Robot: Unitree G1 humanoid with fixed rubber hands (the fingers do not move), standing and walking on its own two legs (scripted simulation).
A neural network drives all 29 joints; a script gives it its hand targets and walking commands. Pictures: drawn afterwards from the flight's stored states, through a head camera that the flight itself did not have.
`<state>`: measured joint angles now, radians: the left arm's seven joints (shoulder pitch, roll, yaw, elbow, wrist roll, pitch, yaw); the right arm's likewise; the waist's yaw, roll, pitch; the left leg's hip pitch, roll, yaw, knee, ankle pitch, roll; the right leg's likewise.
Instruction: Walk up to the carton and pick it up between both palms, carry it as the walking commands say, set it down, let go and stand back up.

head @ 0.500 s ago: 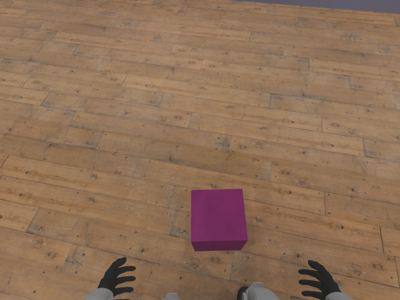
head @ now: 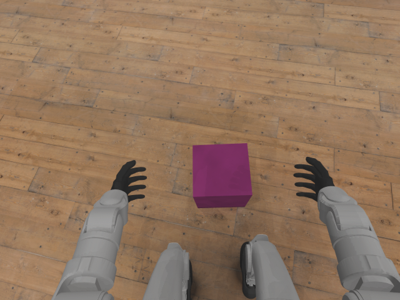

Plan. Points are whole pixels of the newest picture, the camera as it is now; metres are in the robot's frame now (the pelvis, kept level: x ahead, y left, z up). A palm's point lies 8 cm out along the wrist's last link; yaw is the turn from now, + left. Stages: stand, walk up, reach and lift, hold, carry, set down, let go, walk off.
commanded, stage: reach and lift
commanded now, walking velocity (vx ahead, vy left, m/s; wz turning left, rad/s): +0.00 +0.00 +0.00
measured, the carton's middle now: (220, 178) +0.50 -0.02 -0.56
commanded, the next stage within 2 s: none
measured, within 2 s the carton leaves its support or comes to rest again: neither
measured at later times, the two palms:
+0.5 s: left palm (142, 139) +0.48 +0.18 -0.12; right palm (304, 136) +0.48 -0.22 -0.13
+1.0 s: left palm (153, 145) +0.50 +0.18 -0.21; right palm (291, 142) +0.50 -0.22 -0.21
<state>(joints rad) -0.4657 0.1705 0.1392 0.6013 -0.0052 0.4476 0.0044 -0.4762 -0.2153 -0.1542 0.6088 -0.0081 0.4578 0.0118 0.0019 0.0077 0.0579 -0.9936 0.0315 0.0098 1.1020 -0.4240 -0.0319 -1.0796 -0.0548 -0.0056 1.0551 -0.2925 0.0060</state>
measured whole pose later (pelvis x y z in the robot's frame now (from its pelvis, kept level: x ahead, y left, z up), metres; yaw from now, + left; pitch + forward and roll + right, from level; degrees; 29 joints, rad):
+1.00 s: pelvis +0.00 +0.00 -0.09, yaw +2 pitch +50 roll +2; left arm -1.06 0.17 0.33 0.84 0.04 0.11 0.07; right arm -1.09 -0.27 -0.38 0.92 -0.06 0.08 0.03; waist -0.03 0.01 -0.12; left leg -1.78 0.01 0.00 1.35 -0.45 -0.03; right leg -1.86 -0.07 0.01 1.29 -0.31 0.01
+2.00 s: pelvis -0.04 +0.00 -0.30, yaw +3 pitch +39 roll +2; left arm -1.43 0.34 0.02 1.10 -0.27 0.02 0.15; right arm -1.47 -0.43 -0.06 1.20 0.28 -0.01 -0.11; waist -0.03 0.02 0.36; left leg -2.24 -0.01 -0.03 2.17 -0.61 -0.05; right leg -2.35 -0.06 0.05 2.08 -0.42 0.01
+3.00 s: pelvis -0.04 +0.01 -0.30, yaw +3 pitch +38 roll +2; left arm -1.49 0.26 0.02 1.16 -0.23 0.00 0.19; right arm -1.53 -0.36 -0.02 1.25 0.26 -0.03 -0.12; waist -0.04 0.03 0.38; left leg -2.21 -0.02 -0.03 2.16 -0.61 -0.05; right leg -2.31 -0.06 0.06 2.07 -0.42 0.02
